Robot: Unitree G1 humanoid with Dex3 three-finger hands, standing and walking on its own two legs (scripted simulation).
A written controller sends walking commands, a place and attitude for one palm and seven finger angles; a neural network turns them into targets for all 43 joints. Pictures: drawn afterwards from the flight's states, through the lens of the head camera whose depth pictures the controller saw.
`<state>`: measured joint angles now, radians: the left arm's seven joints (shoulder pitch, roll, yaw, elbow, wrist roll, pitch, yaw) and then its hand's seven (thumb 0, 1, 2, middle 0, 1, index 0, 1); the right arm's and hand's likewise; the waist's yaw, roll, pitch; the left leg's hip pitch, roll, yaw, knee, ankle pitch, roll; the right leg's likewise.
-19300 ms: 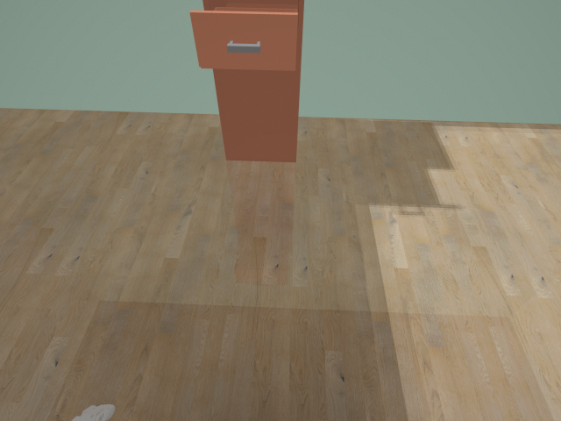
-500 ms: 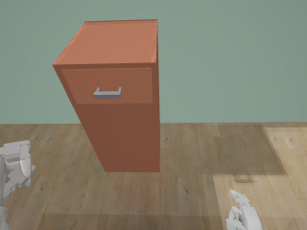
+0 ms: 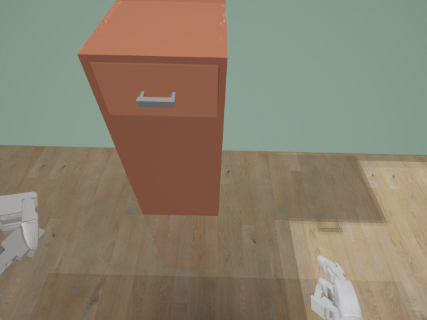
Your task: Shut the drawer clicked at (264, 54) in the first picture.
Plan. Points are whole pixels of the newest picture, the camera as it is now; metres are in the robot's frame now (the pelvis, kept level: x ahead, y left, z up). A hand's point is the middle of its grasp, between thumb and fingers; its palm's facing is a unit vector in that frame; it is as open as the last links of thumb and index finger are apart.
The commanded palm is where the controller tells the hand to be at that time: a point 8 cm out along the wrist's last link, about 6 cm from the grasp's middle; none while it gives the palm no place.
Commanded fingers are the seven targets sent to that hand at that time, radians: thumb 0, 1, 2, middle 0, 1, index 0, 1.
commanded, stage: step back with the hand held close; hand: left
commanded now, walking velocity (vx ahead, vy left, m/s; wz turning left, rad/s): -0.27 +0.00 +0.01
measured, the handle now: (157, 98) +0.68 +0.22 +0.01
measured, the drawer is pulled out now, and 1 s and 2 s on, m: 0.00 0.00 0.00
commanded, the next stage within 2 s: stop stepping back and stand still in 0.68 s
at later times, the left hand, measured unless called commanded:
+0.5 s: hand (26, 288) +0.13 +0.22 +0.17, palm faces +0.32 -0.80 -0.51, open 3.3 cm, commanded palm +0.06 +0.27 +0.19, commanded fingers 0.00 0.90 0.90 -1.40 -1.60 -1.40 -1.60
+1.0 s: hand out of the picture +0.01 +0.21 +0.18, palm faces +0.37 -0.82 -0.44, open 3.3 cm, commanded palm -0.05 +0.26 +0.19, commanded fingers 0.00 0.90 0.90 -1.40 -1.60 -1.40 -1.60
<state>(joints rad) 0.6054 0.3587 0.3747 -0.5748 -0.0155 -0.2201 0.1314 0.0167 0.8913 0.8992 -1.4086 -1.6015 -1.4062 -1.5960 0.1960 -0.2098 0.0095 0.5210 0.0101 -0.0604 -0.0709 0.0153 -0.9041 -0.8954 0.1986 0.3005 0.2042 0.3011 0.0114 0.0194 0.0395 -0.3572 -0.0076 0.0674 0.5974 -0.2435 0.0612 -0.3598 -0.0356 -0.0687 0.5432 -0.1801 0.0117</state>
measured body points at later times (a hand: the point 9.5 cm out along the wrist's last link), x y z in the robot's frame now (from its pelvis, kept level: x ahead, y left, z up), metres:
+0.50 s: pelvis -0.06 -0.01 +0.00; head -0.02 +0.00 +0.44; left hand +0.10 +0.26 +0.20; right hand +0.14 -0.24 -0.08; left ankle +0.05 +0.08 -0.73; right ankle -0.02 -0.13 -0.73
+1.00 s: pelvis -0.17 -0.02 +0.01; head -0.17 -0.01 +0.46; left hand -0.01 +0.25 +0.20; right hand -0.02 -0.25 -0.08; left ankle -0.13 +0.09 -0.70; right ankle -0.15 -0.13 -0.73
